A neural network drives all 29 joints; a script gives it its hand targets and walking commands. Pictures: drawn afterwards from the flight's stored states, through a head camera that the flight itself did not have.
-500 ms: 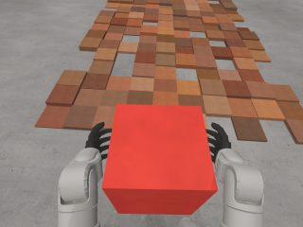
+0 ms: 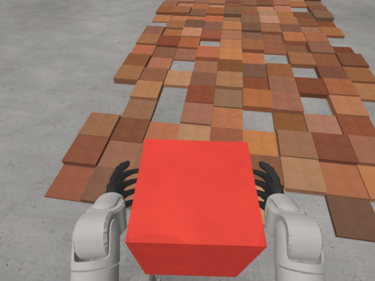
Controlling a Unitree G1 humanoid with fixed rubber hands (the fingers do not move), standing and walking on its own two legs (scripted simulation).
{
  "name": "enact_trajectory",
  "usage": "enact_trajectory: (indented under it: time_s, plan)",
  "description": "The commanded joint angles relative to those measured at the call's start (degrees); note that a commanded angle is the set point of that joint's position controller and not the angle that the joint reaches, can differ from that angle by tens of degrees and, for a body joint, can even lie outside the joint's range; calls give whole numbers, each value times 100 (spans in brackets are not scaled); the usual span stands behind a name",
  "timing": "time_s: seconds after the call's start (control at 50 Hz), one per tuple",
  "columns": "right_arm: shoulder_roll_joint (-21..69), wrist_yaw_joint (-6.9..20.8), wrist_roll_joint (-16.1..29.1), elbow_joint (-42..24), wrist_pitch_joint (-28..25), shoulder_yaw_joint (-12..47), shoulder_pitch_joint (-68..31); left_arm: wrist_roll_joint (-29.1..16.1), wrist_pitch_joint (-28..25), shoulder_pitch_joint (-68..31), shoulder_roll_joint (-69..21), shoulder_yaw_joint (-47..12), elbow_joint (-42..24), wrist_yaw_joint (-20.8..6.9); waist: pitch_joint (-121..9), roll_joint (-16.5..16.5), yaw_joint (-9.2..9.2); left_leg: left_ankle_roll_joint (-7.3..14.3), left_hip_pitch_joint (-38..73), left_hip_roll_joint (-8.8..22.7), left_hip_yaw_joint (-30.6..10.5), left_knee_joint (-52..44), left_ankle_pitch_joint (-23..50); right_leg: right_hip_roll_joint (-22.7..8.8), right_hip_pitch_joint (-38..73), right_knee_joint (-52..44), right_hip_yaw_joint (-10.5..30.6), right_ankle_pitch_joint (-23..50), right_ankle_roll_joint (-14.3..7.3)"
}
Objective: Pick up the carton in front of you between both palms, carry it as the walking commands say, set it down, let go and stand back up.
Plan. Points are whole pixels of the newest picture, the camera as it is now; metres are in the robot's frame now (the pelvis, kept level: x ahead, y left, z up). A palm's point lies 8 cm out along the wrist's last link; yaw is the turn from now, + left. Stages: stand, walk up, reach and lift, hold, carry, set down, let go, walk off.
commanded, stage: carry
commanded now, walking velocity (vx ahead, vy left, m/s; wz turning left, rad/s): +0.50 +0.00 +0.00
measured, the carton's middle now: (193, 212) +0.27 +0.00 +0.00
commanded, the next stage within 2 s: none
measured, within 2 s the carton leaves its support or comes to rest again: neither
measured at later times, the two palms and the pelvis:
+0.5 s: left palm (137, 47) +0.71 +0.17 +0.15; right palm (239, 47) +0.69 -0.13 +0.16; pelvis +0.32 +0.04 -0.01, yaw -1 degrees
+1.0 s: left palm (147, 11) +1.04 +0.18 +0.14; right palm (222, 8) +1.06 -0.12 +0.14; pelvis +0.66 +0.01 -0.01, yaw +0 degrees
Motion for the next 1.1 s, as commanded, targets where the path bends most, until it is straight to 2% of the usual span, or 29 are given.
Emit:
enact_trajectory:
  time_s: [0.0,0.08,0.12,0.14,0.16,0.18,0.22,0.24,0.28,0.34,0.4,0.52,0.56,0.58,0.6,0.62,0.64,0.66,0.7,0.72,0.76,0.84,0.96,0.98,1.0,1.02,1.04,1.06,1.08]
  plan:
    - [5133,1344,2351,-562,24,4260,-2813,-2333,42,-2752,-4913,-4041,-617,-1549,-746,-821,66,76,-20,-233,407,-681,415,-1148,831,-232,445,2674,-433]
    - [4454,1304,2535,-619,269,4105,-3566,-2313,233,-3501,-4287,-3924,-641,-1360,-799,-934,17,309,990,-417,579,-1036,445,-1147,809,518,200,3579,-303]
    - [4075,1258,2553,-394,380,3897,-3969,-2328,360,-4157,-3883,-3886,-619,-1259,-1464,-456,-297,336,2938,-768,816,-1217,-154,-728,62,2449,-200,3503,-93]
    - [3866,1227,2527,-188,452,3772,-4151,-2337,452,-4516,-3724,-3829,-503,-1205,-1907,370,-481,556,3938,336,-883,-1583,-1039,-446,-962,3867,-127,1984,68]
    - [3689,1207,2534,-31,473,3674,-4484,-2427,543,-4802,-3828,-3824,-460,-1160,-2237,1894,-428,1437,5116,1601,-3472,-2234,-1426,361,-2852,5524,272,-600,237]
    - [3813,1181,2705,43,537,3660,-4744,-2471,582,-5173,-3793,-3707,-303,-1116,-2169,1683,-396,1534,5054,1653,-3673,-2504,-644,292,-3439,6427,1008,-1335,80]
    - [4075,1147,2949,-43,593,3626,-5577,-2637,626,-5836,-4035,-3611,-149,-1049,-2154,641,-440,1375,4598,1397,-2557,-2025,714,-162,-3703,6550,1364,-885,-192]
    - [4177,1134,3068,-101,617,3623,-6055,-2690,645,-6154,-4112,-3536,-105,-1014,-2118,344,-395,1237,4269,1297,-2150,-2025,1051,-313,-3626,6187,1384,-624,-219]
    - [4311,1104,3206,-62,695,3533,-6683,-2674,730,-6585,-4141,-3378,81,-926,-2292,428,-317,1110,3968,1153,-1628,-2184,930,-345,-3353,5703,1271,-337,-163]
    - [4318,1097,3220,495,874,3289,-7116,-2529,863,-6930,-4153,-3129,662,-837,-2249,520,-312,1224,3991,1086,-1248,-2269,1062,-308,-3626,4943,1059,-283,-41]
    - [4430,1133,3145,1277,961,3035,-7540,-2450,937,-7434,-4268,-2936,1314,-830,-2039,607,-389,1274,4249,927,-954,-2196,1585,-283,-4032,4104,863,101,28]
    - [4964,1172,3037,2098,969,2547,-8396,-2530,958,-8377,-4819,-2565,2061,-887,-1709,831,-439,999,4473,550,-348,-1679,2774,130,-3529,2339,345,874,-62]
    - [5076,1141,2956,2234,992,2390,-8460,-2516,999,-8459,-4948,-2388,2215,-914,-1773,917,-263,738,4372,502,-72,-1110,3697,350,-2689,1679,173,1157,-187]
    - [5132,1125,2917,2315,1011,2347,-8450,-2497,1013,-8366,-5013,-2295,2333,-935,-2085,745,-30,518,4039,386,210,-326,3828,553,-1546,1179,-54,1308,-251]
    - [5168,1114,2886,2378,1016,2316,-8434,-2493,1008,-8280,-5046,-2209,2413,-965,-2465,452,191,361,3255,242,295,584,2936,237,-188,1223,259,1324,-273]
    - [5303,1111,2874,2344,1044,2290,-8532,-2396,976,-8267,-4916,-2131,2428,-977,-3236,-811,386,133,1677,-211,156,2119,1002,-1189,1628,1648,2351,2107,-866]
    - [5403,1105,2769,2318,1065,2251,-8481,-2336,951,-8145,-5002,-2073,2469,-979,-3471,-1889,459,19,73,-990,-234,3351,-2109,-1839,2592,1043,4181,2141,-1571]
    - [5450,1077,2729,2196,1029,2265,-8632,-2421,945,-8204,-5187,-2119,2207,-1002,-3226,-1586,403,164,-669,-765,-680,3906,-2233,-1794,2659,986,4082,2250,-1547]
    - [5547,978,2665,1759,940,2305,-8728,-2654,863,-8695,-5543,-2349,1447,-1019,-2785,-614,508,315,-1004,-521,-813,3419,-1766,-1469,2223,1159,3337,2897,-1140]
    - [5533,913,2590,1545,890,2323,-8641,-2743,819,-8877,-5617,-2461,1061,-1014,-2773,-488,475,335,-822,-432,-850,3042,-1584,-1387,1942,1061,3170,2726,-999]
    - [5415,775,2404,1237,788,2411,-8237,-2866,763,-8940,-5638,-2718,495,-1005,-2889,-570,441,327,-651,-467,-774,2589,-1482,-1314,2042,1022,2856,2913,-856]
    - [4883,586,1985,834,628,2608,-7425,-2999,690,-8387,-5266,-3140,46,-1047,-2897,-662,520,286,-1262,-579,-493,1717,-1382,-1251,2565,1302,2398,4132,-966]
    - [4205,655,1939,833,719,2795,-7399,-3029,770,-7991,-4630,-3306,475,-1156,-2409,-816,498,301,121,-992,187,-757,55,-636,1602,1748,1426,4962,-663]
    - [4164,703,1973,983,772,2779,-7440,-3004,810,-7954,-4582,-3260,674,-1162,-2412,-816,372,382,917,-1123,316,-1136,506,-598,1229,2042,1284,5250,-551]
    - [4154,743,1968,1208,802,2741,-7414,-2982,858,-8052,-4581,-3219,877,-1176,-2865,-636,-118,694,2744,-987,328,-1154,684,-499,230,2854,920,5185,-261]
    - [4039,753,1895,1462,768,2660,-7333,-3018,912,-8219,-4770,-3212,901,-1207,-3648,388,-524,1445,5011,-97,-1234,-631,1097,-328,-1735,4293,1033,4091,162]
    - [4227,779,2002,1694,756,2672,-7062,-3100,961,-8335,-4837,-3204,1011,-1247,-3848,1892,-966,2171,6196,1073,-3196,-1222,2576,501,-3541,6218,1069,-31,414]
    - [4432,813,2158,1601,768,2750,-7159,-3055,951,-8396,-4938,-3114,1133,-1259,-3734,1923,-906,2226,6480,1196,-3494,-1150,2828,561,-4408,7233,1634,-1449,350]
    - [4735,862,2361,1380,768,2895,-7374,-2931,923,-8416,-4975,-2962,1138,-1243,-3327,1125,-985,1989,6243,1071,-3263,-1079,2801,420,-4876,7270,1859,-1505,190]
